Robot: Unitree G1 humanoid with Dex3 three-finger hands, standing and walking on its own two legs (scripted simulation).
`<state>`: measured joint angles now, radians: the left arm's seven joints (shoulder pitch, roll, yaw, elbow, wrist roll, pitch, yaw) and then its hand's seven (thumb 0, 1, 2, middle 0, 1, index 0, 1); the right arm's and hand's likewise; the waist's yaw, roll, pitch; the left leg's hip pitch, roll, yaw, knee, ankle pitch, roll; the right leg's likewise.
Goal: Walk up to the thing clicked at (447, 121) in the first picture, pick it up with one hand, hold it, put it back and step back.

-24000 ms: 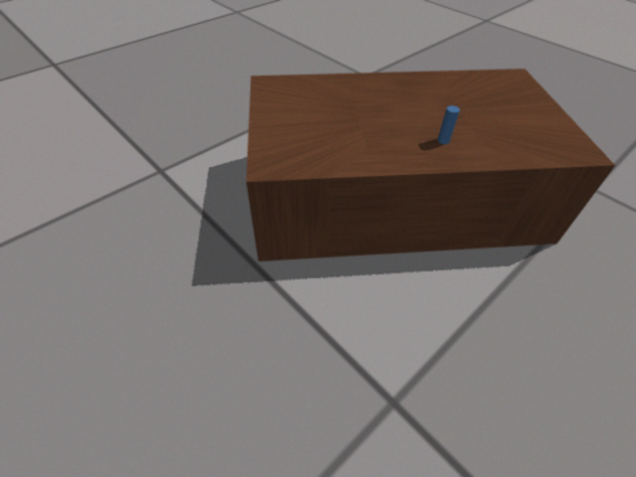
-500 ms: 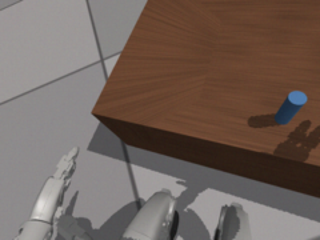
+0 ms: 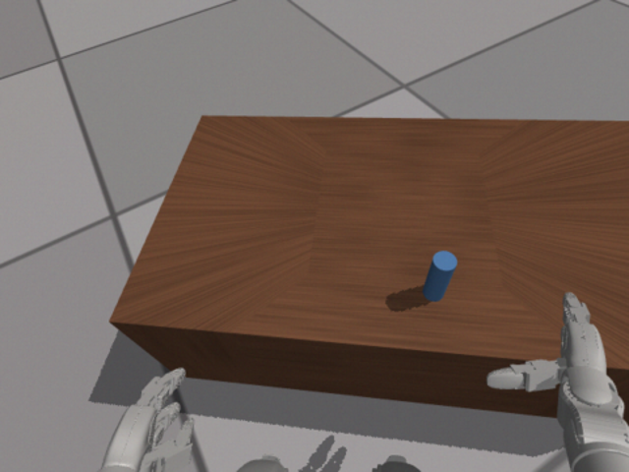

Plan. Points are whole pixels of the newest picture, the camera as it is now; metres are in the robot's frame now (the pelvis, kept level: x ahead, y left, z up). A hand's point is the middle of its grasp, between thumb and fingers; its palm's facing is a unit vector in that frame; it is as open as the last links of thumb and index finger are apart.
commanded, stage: home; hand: right
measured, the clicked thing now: (438, 277) +0.51 -0.19 -0.23
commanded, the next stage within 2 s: none
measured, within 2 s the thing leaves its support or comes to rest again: neither
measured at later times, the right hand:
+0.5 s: hand out of the picture +0.15 -0.15 -0.06, palm faces +0.15 +0.96 -0.25, open 17.4 cm
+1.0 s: hand out of the picture +0.16 -0.15 -0.05, palm faces +0.15 +0.95 -0.28, open 17.6 cm
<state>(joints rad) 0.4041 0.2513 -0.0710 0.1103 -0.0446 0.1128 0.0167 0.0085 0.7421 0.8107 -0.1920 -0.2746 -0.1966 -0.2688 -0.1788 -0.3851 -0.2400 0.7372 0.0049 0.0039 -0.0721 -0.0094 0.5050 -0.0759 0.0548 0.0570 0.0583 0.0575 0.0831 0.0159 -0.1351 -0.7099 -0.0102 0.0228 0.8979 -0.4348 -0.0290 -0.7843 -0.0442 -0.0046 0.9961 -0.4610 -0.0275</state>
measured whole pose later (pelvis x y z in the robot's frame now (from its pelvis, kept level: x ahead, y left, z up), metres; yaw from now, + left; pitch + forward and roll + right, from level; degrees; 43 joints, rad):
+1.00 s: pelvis -0.01 +0.03 +0.01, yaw -2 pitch +6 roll +1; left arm 0.27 0.22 -0.03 0.51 -0.02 -0.10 0.15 0.02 0.90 0.90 -0.20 -0.30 -0.21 -0.30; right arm 0.44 -0.20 0.01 0.08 0.02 0.18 -0.14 -0.01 0.57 -0.04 0.05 0.05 0.05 0.05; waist 0.02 -0.02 -0.08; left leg -0.54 -0.01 0.04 0.87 -0.44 0.01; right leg -0.59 -0.04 0.01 0.91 -0.42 0.01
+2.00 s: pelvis +0.01 +0.02 +0.06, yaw -3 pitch -3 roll +0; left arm 0.13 0.32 0.01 1.13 0.02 0.01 0.01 0.01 0.90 0.90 -0.20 -0.31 -0.21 -0.30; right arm 0.18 -0.31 0.01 1.08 -0.03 -0.01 -0.03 0.00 0.54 -0.05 0.05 0.05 0.06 0.05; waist 0.01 -0.03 0.04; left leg -0.10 0.05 0.04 0.38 -0.23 -0.03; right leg -0.13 0.02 0.00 0.36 -0.18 -0.01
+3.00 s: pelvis +0.01 +0.04 +0.07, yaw -3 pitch -2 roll +0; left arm 0.12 0.33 -0.01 1.17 0.01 0.00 0.00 0.01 0.90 0.90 -0.20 -0.30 -0.21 -0.30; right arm 0.13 -0.33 0.00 1.14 -0.02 -0.01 -0.01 0.00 -0.77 -0.87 0.20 0.29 0.20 0.30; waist 0.00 -0.03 0.05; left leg -0.08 0.00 0.05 0.31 -0.20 0.01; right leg -0.11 -0.02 0.01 0.31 -0.16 0.03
